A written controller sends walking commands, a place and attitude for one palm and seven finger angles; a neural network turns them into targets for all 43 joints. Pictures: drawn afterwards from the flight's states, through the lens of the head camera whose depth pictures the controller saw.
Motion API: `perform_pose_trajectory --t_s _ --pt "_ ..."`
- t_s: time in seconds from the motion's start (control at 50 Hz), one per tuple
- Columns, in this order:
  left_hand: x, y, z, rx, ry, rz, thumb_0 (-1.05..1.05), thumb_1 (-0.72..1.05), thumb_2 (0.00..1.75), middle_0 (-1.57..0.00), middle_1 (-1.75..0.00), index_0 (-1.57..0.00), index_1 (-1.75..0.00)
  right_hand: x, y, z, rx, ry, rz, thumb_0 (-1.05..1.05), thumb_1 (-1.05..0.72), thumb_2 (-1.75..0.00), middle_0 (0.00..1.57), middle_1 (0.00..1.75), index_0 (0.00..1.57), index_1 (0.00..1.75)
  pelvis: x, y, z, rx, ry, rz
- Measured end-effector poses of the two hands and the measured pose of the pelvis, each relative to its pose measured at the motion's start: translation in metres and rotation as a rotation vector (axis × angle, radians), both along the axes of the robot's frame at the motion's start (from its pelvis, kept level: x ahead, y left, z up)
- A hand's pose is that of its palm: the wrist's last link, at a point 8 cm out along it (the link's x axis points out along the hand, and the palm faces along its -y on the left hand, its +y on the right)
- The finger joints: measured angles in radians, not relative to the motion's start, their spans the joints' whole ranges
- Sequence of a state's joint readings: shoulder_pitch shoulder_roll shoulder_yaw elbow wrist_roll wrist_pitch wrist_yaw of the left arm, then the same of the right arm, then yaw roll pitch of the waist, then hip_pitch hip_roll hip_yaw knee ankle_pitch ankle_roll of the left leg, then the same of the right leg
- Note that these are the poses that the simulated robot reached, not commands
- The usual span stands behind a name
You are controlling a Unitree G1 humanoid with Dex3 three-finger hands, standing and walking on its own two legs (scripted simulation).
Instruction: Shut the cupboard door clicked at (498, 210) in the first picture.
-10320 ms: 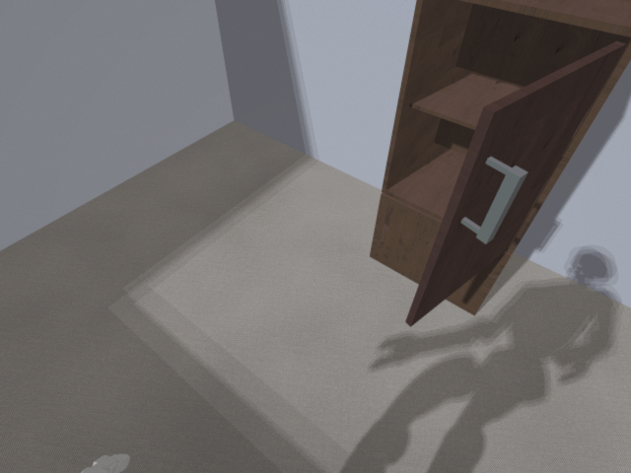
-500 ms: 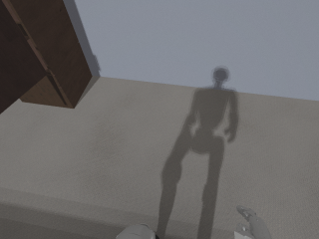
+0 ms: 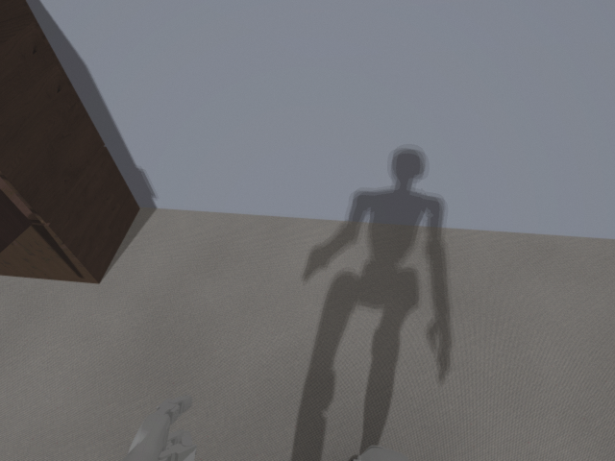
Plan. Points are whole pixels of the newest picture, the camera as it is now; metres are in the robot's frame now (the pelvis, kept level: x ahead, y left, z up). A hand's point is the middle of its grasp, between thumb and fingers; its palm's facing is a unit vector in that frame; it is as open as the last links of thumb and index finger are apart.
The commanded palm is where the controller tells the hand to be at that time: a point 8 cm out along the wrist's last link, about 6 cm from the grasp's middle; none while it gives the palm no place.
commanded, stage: walk to a spot facing it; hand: left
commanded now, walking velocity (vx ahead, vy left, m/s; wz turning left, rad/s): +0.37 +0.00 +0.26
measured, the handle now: out of the picture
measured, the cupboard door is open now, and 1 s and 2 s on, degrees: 76 76 76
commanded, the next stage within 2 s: turn to face it in 0.56 s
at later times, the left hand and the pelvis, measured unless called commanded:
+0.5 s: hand out of the picture +0.07 +0.19 -0.17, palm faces +0.27 -0.95 -0.12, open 7.4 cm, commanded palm none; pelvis +0.19 +0.06 +0.00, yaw +10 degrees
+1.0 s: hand (170, 294) +0.43 +0.26 -0.14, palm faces +0.23 -0.94 -0.24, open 7.4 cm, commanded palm none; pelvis +0.34 +0.06 +0.00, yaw +15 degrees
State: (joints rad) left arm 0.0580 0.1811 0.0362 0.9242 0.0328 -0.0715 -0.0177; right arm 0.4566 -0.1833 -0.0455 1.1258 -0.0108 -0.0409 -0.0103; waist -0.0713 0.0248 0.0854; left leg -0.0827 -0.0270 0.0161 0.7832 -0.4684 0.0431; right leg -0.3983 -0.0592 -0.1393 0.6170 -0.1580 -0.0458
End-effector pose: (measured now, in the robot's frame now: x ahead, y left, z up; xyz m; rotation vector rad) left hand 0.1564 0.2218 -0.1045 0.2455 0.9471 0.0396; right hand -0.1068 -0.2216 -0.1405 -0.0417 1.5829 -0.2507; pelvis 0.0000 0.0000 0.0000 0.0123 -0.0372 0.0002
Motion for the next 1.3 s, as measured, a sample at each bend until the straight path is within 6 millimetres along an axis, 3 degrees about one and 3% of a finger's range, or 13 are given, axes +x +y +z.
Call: perform_pose_trajectory --t_s 0.04,0.1,0.32,0.44,0.52,0.62,0.74,0.86,0.96,1.0,1.06,1.18,1.3 --pt "-0.002 -0.002 0.001 -0.002 0.014 0.038 0.01 0.91 0.9 -0.19 -0.3 -0.2 -0.3 0.016 -0.004 0.001 0.019 0.016 0.017 0.01 -0.91 -0.9 0.2 0.3 0.19 0.3 0.014 -0.006 0.003 -0.002 -0.014 0.017" --pt "-0.021 -0.002 0.001 0.003 0.1 0.106 0.01 0.91 0.9 -0.2 -0.3 -0.2 -0.3 0.059 -0.011 0.005 0.03 -0.018 0.048 0.01 -0.91 -0.9 0.2 0.3 0.19 0.3 0.036 -0.01 0.012 -0.002 -0.017 0.03" --pt "-0.098 0.006 -0.011 -0.039 0.432 0.332 0.01 0.93 0.9 -0.19 -0.3 -0.2 -0.3 0.264 -0.004 0.022 0.007 -0.254 0.219 0.01 -0.92 -0.9 0.2 0.3 0.19 0.3 0.118 0.002 0.024 -0.03 0.018 0.112" --pt "-0.111 0.009 -0.03 -0.128 0.559 0.443 0.01 0.92 0.9 -0.19 -0.3 -0.2 -0.3 0.382 0.028 0.027 -0.036 -0.346 0.376 0.01 -0.93 -0.9 0.2 0.3 0.19 0.3 0.169 0.036 0.011 -0.057 0.03 0.163" --pt "-0.095 0.022 -0.042 -0.169 0.635 0.45 0.01 0.92 0.9 -0.19 -0.3 -0.2 -0.3 0.441 0.06 0.028 -0.057 -0.445 0.416 0.01 -0.92 -0.9 0.2 0.3 0.19 0.3 0.199 0.061 0.002 -0.04 0.021 0.167" --pt "-0.017 0.056 -0.033 -0.144 0.531 0.406 0.01 0.91 0.9 -0.19 -0.3 -0.2 -0.3 0.458 0.085 0.038 -0.05 -0.457 0.361 0.0 -0.92 -0.9 0.2 0.3 0.2 0.3 0.231 0.078 0.017 -0.039 0.004 0.156" --pt "0.097 0.09 -0.022 -0.096 0.327 0.357 0.01 0.92 0.9 -0.19 -0.3 -0.19 -0.3 0.453 0.079 0.041 -0.068 -0.374 0.313 -0.01 -0.95 -0.9 0.21 0.3 0.2 0.3 0.27 0.084 0.026 -0.028 -0.002 0.153" --pt "0.19 0.097 -0.01 -0.057 0.18 0.331 0.01 0.92 0.9 -0.19 -0.3 -0.19 -0.3 0.431 0.078 0.023 -0.008 -0.197 0.286 0.0 -0.92 -0.9 0.2 0.3 0.2 0.3 0.304 0.077 0.022 -0.009 -0.001 0.2" --pt "0.242 0.091 -0.006 -0.008 0.114 0.324 0.01 0.91 0.9 -0.19 -0.3 -0.2 -0.3 0.429 0.068 -0.001 0.048 -0.077 0.262 0.0 -0.91 -0.9 0.21 0.3 0.2 0.3 0.336 0.061 0.008 0.015 0.011 0.24" --pt "0.249 0.086 -0.004 0.01 0.095 0.335 0.01 0.91 0.9 -0.19 -0.3 -0.2 -0.3 0.439 0.061 -0.01 0.06 -0.052 0.272 0.01 -0.91 -0.9 0.21 0.3 0.2 0.3 0.341 0.056 0.003 0.005 0.007 0.266" --pt "0.241 0.08 0.002 0.015 0.094 0.379 0.01 0.91 0.9 -0.19 -0.3 -0.2 -0.3 0.466 0.053 -0.01 0.06 -0.061 0.319 0.01 -0.91 -0.9 0.21 0.3 0.2 0.3 0.344 0.051 0.007 0.008 -0.004 0.313" --pt "0.198 0.071 0.005 0.001 0.165 0.504 0.01 0.92 0.9 -0.2 -0.3 -0.2 -0.3 0.539 0.045 0.004 0.038 -0.177 0.429 0.01 -0.91 -0.9 0.2 0.3 0.19 0.3 0.349 0.048 0.017 0.014 0.004 0.382" --pt "0.148 0.079 -0.004 -0.017 0.222 0.617 0.0 0.92 0.9 -0.2 -0.3 -0.2 -0.3 0.603 0.059 0.022 -0.001 -0.287 0.558 0.01 -0.91 -0.9 0.2 0.3 0.19 0.3 0.347 0.054 0.018 -0.002 0.01 0.455"
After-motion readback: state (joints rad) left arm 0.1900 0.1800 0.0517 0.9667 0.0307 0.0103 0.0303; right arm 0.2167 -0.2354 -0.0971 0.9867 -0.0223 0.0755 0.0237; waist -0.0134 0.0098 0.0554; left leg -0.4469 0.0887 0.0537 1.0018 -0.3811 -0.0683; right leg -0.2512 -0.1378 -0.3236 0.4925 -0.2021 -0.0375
